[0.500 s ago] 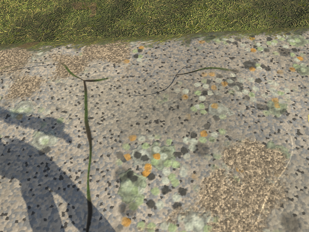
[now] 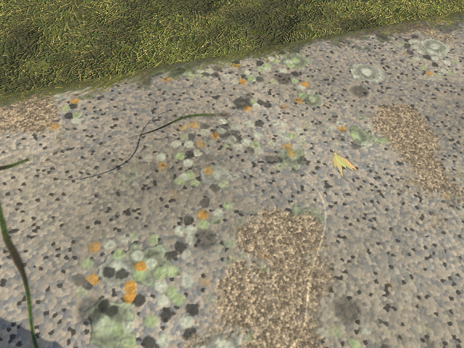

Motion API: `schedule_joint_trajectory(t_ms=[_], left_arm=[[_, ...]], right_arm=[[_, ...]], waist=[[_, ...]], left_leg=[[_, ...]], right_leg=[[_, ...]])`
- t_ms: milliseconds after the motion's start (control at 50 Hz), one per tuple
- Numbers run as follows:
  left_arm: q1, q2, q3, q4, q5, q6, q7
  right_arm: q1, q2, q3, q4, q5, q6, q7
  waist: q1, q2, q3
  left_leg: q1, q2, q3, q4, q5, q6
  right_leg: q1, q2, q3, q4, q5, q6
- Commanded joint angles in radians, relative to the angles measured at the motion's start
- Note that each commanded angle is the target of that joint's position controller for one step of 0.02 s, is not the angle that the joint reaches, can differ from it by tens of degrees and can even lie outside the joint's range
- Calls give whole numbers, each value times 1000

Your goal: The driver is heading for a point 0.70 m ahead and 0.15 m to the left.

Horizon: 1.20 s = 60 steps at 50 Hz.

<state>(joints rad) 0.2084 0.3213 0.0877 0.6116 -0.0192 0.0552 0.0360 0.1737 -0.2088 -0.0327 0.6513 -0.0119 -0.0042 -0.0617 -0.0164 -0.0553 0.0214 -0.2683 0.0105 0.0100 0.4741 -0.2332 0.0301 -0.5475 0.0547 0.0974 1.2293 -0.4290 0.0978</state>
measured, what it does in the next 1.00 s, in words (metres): steps on the spot, turning left: right foot, then left foot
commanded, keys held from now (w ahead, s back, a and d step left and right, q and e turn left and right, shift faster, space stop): no key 0.12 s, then q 0.82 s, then no key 0.02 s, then e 0.04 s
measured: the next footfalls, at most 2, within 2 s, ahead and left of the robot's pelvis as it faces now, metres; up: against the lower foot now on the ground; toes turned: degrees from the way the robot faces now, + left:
right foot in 0.18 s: +0.03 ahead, -0.14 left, +0.00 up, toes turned +0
left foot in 0.60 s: +0.01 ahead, +0.12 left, +0.00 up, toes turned +14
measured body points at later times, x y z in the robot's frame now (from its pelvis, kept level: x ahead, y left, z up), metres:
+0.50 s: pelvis -0.01 -0.02 -0.01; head +0.02 -0.01 +0.44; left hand +0.13 +0.26 -0.10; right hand +0.15 -0.28 -0.11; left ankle -0.03 +0.10 -0.69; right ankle +0.00 -0.14 -0.74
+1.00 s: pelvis -0.02 +0.02 +0.00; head -0.01 +0.06 +0.45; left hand +0.04 +0.34 -0.10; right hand +0.24 -0.16 -0.07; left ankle -0.03 +0.11 -0.74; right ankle +0.05 -0.12 -0.69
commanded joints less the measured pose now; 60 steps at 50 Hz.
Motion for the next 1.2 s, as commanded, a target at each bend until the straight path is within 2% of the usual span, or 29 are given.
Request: schedule_joint_trajectory(t_ms=[20, 60, 120, 160, 180, 200, 220, 240, 280, 300, 340, 400, 480, 540, 580, 600, 620, 640, 660, 700, 720, 780, 960, 1040, 1100, 1120, 1160, 1180, 1200], left_arm=[[-78, -5, -18, -103, 9, -24, -3], [-85, -31, -34, -106, 13, -28, -14], [-59, -3, -27, -88, 7, -30, -25], [11, -40, -33, -48, 15, -35, -30], [30, -22, -32, -43, 25, -37, -26], [59, 51, -19, -55, 38, -36, -14], [0, 99, -10, -56, 51, -30, -10], [-53, 25, -24, -74, 49, -39, -16], [-53, 54, -11, -68, 42, -47, -11], [-35, 64, -6, -64, 30, -53, -6], [7, 59, -5, -61, 34, -60, 6], [-38, 50, -3, -71, 32, -71, 13], [-114, 58, 5, -63, 21, -64, 8], [-79, 93, 19, -39, 9, -51, 9], [-67, 86, 18, -18, -11, -46, 11], [-7, 51, 12, 4, 0, -48, 8], [-30, -16, -14, -44, 56, -51, 3], [-141, 29, -4, -71, 38, -56, 9], [-160, 49, 3, -63, 12, -55, 9], [-141, 50, 8, -35, 21, -50, 16], [-134, 55, 12, -33, 28, -49, 17], [-101, 41, 11, -14, 21, -53, 14], [-142, 10, -6, -13, 14, -57, 19], [-110, 2, -13, 4, 9, -66, 4], [-59, -54, -33, 29, 14, -78, -18], [-66, -47, -35, 27, 27, -83, -23], [-102, 90, -12, -16, 37, -87, -20], [-119, 65, -16, -10, 26, -90, -26], [-131, 41, -20, -17, 20, -92, -30]], right_arm=[[-11, -143, -34, -60, 3, -4, -7], [-18, -167, -40, -54, 10, 0, -1], [20, -191, -44, -31, 19, 6, 10], [17, -145, -23, -11, 34, 5, 19], [67, -114, -10, 15, 34, -8, 28], [95, -85, 2, 16, 7, -25, 42], [101, -55, 9, -1, 3, -39, 47], [26, -117, -6, -6, 6, -36, 39], [-20, -147, -24, -17, 16, -22, 25], [-10, -159, -31, -22, 13, -10, 21], [5, -153, -41, -32, 22, 4, 26], [47, -132, -52, -19, 30, 30, 32], [16, -92, -33, -54, 26, 45, 51], [35, -117, -38, -80, 33, 42, 75], [110, -140, -52, -63, 27, 37, 79], [136, -206, -74, -65, 18, 33, 68], [151, -343, -103, -104, 8, 28, 46], [169, -316, -89, -123, -21, 6, 56], [140, -292, -81, -123, -21, -10, 59], [41, -239, -66, -135, 14, -10, 45], [1, -224, -58, -145, 24, -5, 41], [-3, -200, -48, -156, 11, -1, 29], [15, -214, -63, -164, 13, 17, 15], [-10, -169, -39, -151, 2, 20, 30], [-34, -94, -4, -118, 6, 15, 40], [10, -90, -2, -92, 4, 6, 45], [87, -121, -14, -78, -28, -20, 46], [33, -124, -15, -82, -34, -22, 37], [-28, -146, -23, -86, -27, -20, 28]], waist=[[-17, 204, -96], [-19, 233, -106], [-27, 251, -103], [23, 213, -84], [29, 177, -83], [13, 60, -141], [-32, -155, -138], [8, -127, -104], [27, -130, -46], [36, -155, -27], [56, -165, -37], [28, -59, -54], [20, -74, -63], [23, -91, -110], [-12, -62, -120], [-4, 74, -120], [11, 405, -111], [-70, 325, -178], [-58, 226, -148], [-13, 143, -94], [6, 158, -87], [20, 171, -126], [-7, 206, -100], [-23, 213, -123], [16, 184, -117], [12, 159, -94], [-73, -60, -90], [-56, -134, -80], [-30, -125, -49]], left_leg=[[196, 209, -179, -116, 347, 216], [158, 212, -161, -112, 363, 219], [131, 234, -190, -91, 391, 233], [43, 206, -188, -56, 374, 197], [-34, 178, -180, -58, 284, 134], [-127, 118, -136, 22, 78, 56], [-162, 40, -44, 34, -158, -9], [-102, 40, -29, 61, -147, -44], [-163, 9, -5, 133, -65, -50], [-196, 8, -6, 178, -91, -56], [-274, 12, -20, 428, -324, -70], [-342, 43, -61, 670, -366, -104], [-212, 60, 7, 462, -236, -103], [-128, 39, 54, 282, -162, -71], [14, -14, 90, 67, 24, -22], [132, 20, -18, -22, 247, 23], [276, 308, -428, -53, 670, 177], [226, 400, -566, -100, 643, 344], [192, 355, -498, -121, 495, 325], [153, 263, -406, -115, 299, 225], [114, 230, -368, -122, 302, 206], [107, 187, -336, -126, 329, 202], [103, 155, -440, -128, 132, 201], [67, 167, -420, -94, 222, 204], [14, 140, -370, -72, 193, 165], [-17, 111, -346, -77, 144, 129], [-77, -31, -194, 28, -103, 33], [-5, -46, -137, 24, -80, -17], [11, -43, -122, 33, -48, -32]], right_leg=[[-48, -38, -36, -168, 4, 18], [71, -62, -79, -333, -29, 5], [179, -50, -119, -517, 24, -23], [358, -42, -118, -814, 225, -72], [487, -68, -69, -923, 341, -102], [643, -212, 75, -866, 565, -138], [535, -325, 115, -823, 561, -244], [422, -307, 106, -862, 389, -280], [418, -268, 89, -877, 275, -255], [413, -300, 105, -882, 311, -271], [433, -392, 151, -878, 521, -344], [435, -425, 96, -882, 636, -374], [374, -348, -73, -857, 641, -328], [416, -376, -81, -801, 662, -315], [361, -341, -135, -699, 528, -247], [252, -274, -210, -549, 329, -166], [-63, -125, -270, -213, -214, -45], [-137, -50, -87, -28, -303, -26], [-151, -69, -42, 37, -234, -32], [-169, -96, -19, 16, -81, -37], [-135, -91, -25, 7, -27, -32], [-86, -54, -37, 11, 68, -20], [-6, -29, -19, -330, 59, -10], [146, -59, -59, -438, 34, -27], [343, -73, -73, -747, 210, -58], [405, -80, -46, -848, 330, -78], [435, -239, 138, -817, 639, -184], [315, -265, 198, -870, 467, -256], [285, -240, 208, -890, 371, -254]])
Velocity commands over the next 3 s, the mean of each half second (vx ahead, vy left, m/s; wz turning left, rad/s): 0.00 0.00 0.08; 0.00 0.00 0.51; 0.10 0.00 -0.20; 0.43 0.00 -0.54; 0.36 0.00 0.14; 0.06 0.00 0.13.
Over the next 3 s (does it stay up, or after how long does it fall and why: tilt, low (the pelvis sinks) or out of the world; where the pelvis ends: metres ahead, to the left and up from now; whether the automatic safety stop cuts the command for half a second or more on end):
stays up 0.55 0.08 -0.01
